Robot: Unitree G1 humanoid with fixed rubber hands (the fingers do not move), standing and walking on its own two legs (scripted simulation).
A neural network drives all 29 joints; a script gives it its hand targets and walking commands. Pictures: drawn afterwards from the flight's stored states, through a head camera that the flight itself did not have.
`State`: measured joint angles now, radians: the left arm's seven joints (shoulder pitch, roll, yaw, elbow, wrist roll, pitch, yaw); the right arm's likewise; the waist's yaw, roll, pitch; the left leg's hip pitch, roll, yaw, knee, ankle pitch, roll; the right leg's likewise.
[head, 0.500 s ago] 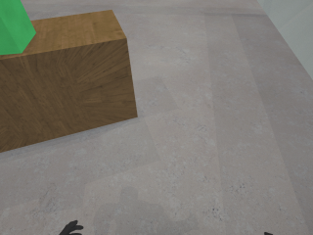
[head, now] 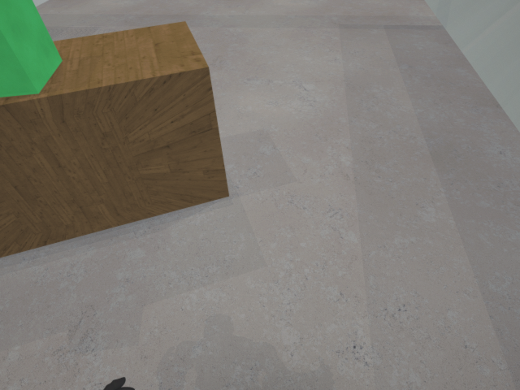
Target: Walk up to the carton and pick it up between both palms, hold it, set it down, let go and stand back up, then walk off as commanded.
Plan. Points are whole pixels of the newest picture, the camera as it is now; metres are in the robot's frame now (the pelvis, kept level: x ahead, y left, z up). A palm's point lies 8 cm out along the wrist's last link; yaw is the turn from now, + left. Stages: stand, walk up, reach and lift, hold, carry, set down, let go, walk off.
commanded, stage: stand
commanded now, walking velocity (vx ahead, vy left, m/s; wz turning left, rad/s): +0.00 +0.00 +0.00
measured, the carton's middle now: out of the picture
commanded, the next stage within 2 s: none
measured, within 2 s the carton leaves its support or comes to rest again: neither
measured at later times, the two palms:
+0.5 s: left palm out of the picture +0.08 +0.28 -0.10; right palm out of the picture +0.06 -0.28 -0.12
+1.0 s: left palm out of the picture +0.07 +0.29 -0.10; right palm out of the picture +0.05 -0.28 -0.12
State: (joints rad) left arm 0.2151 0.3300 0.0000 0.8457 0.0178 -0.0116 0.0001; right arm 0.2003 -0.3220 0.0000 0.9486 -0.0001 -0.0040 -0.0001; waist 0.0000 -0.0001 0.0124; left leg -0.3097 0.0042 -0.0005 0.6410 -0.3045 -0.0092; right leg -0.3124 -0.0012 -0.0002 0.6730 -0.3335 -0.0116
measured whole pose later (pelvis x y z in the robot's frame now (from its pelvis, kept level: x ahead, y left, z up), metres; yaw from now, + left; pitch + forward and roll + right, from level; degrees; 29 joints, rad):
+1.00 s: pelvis -0.01 +0.00 +0.01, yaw +0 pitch +0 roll +1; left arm 0.22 0.33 0.00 0.91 0.01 -0.02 0.00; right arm 0.20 -0.32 0.00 1.01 0.00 0.00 0.00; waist 0.00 0.00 0.01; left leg -0.31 0.00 0.00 0.55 -0.23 -0.01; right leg -0.31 0.00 0.00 0.58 -0.27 -0.01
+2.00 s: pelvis -0.01 +0.00 +0.01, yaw +0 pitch +0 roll +1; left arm 0.22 0.33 0.00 0.92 0.01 -0.02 0.00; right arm 0.20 -0.32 0.00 1.03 0.00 0.00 0.00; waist 0.00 0.00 0.01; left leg -0.30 0.00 0.00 0.52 -0.22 -0.01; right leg -0.31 0.00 0.00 0.56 -0.25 -0.01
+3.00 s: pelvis -0.01 +0.00 +0.01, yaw +0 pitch +0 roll +1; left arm 0.21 0.33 0.00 0.93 0.01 -0.02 0.00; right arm 0.20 -0.32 0.00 1.03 0.00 0.00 0.00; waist 0.00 0.00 0.01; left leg -0.28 0.00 0.00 0.51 -0.22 -0.01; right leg -0.29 0.00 0.00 0.54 -0.25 -0.01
